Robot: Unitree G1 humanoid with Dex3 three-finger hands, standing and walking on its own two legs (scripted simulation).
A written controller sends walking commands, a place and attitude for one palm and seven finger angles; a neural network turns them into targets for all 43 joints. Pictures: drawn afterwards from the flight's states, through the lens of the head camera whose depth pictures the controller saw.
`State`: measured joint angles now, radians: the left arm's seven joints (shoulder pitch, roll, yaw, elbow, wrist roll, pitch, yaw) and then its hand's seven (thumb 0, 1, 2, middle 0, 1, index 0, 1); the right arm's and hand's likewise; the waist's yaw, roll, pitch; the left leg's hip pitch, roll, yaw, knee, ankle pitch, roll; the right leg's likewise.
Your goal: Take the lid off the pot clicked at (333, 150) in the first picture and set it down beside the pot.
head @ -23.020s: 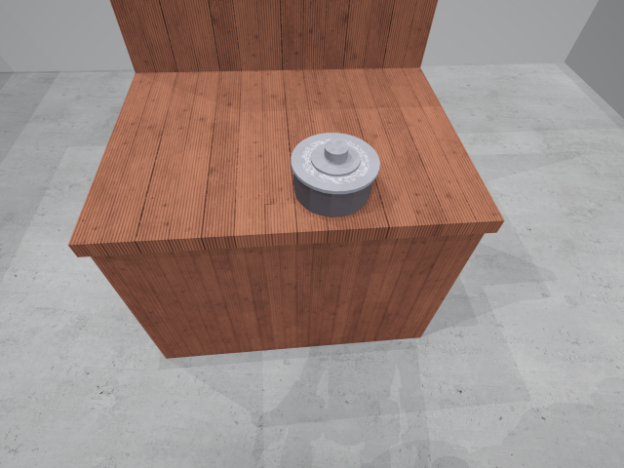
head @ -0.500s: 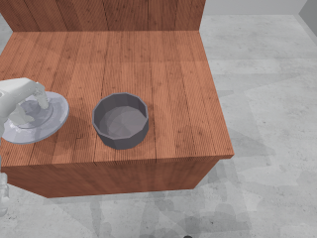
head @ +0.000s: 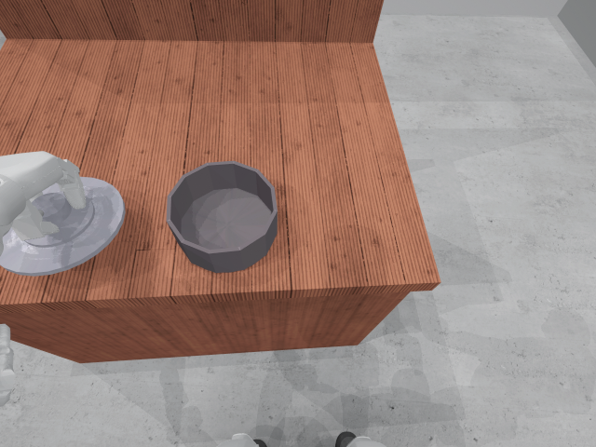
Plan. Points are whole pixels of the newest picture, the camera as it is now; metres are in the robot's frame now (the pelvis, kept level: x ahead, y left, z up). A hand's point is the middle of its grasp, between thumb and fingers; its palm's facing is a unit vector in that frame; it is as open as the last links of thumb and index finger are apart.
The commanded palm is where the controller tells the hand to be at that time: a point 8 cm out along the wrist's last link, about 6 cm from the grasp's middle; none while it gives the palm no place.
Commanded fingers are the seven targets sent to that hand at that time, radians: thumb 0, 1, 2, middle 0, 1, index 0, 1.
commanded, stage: lower the lid onto the table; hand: left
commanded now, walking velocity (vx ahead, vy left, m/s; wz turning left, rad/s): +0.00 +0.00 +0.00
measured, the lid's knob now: (50, 209) +0.44 +0.35 +0.00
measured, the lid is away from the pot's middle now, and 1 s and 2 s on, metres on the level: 0.24 0.25 0.25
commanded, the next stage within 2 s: open the fingers wide in 0.78 s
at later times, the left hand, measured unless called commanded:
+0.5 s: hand (52, 220) +0.42 +0.35 -0.01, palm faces -0.52 -0.09 -0.85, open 7.4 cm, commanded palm +0.47 +0.34 +0.05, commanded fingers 0.00 0.60 1.02 -0.84 -1.06 -0.88 -1.10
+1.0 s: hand (53, 225) +0.42 +0.35 -0.03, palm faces -0.47 -0.11 -0.87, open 7.4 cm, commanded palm +0.45 +0.34 +0.02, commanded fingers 0.00 0.51 0.92 -0.74 -1.05 -0.78 -1.08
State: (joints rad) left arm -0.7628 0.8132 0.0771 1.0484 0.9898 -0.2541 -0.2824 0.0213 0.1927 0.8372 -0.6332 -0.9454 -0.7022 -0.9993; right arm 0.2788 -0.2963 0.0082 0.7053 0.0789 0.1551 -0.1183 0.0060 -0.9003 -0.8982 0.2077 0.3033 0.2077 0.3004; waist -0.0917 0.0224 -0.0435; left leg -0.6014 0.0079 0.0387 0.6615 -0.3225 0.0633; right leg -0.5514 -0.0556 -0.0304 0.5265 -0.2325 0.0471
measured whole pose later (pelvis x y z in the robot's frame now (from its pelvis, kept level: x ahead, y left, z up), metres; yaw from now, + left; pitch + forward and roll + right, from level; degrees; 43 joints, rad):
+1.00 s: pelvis -0.02 +0.02 -0.03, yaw -2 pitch +20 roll -5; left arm -0.80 0.83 0.10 1.11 1.03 -0.26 -0.18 0.03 0.19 0.79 -0.62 -0.98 -0.71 -1.03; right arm 0.31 -0.28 0.02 0.68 0.07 0.21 -0.08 0.00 -0.90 -0.90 0.21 0.30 0.21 0.30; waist -0.12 0.03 -0.08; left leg -0.84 0.02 0.04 0.88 -0.40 0.09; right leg -0.78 -0.04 -0.01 0.72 -0.29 0.03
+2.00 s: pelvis -0.02 +0.05 -0.03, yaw -1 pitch +19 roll -6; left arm -0.83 0.76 0.01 1.12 1.03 -0.19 -0.15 0.00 0.04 0.57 -0.34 -0.93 -0.34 -0.91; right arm 0.33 -0.28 0.01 0.68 0.07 0.20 -0.06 0.00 -0.90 -0.90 0.21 0.30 0.21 0.30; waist -0.12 0.03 -0.09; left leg -0.83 -0.01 0.05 0.88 -0.39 0.13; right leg -0.75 -0.06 0.01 0.69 -0.28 -0.02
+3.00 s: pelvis +0.00 +0.02 +0.00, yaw +1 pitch +13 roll -4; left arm -0.82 0.79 0.00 1.03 0.97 -0.19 -0.28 0.00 0.02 0.59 -0.35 -0.89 -0.34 -0.89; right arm 0.31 -0.29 0.01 0.68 0.09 0.16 -0.09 0.01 -0.90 -0.90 0.21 0.30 0.21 0.30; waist -0.08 0.03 -0.06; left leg -0.57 -0.02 0.03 0.67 -0.33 0.09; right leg -0.50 -0.06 0.01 0.51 -0.23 0.02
